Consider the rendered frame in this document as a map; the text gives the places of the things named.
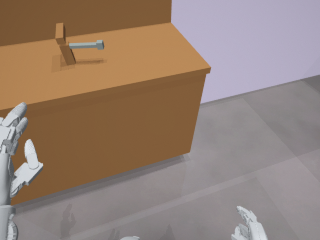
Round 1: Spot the tap lever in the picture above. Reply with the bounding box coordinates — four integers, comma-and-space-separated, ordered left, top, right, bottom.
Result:
69, 40, 104, 50

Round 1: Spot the robot left forearm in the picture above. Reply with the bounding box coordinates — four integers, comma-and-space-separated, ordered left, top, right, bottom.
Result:
0, 205, 19, 240

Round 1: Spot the counter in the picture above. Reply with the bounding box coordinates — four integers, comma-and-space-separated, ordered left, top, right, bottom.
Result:
0, 0, 211, 206

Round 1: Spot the robot left hand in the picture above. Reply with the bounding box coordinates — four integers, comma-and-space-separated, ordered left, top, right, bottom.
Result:
0, 102, 43, 206

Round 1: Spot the robot right hand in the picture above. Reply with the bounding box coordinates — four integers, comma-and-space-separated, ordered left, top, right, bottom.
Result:
231, 206, 268, 240

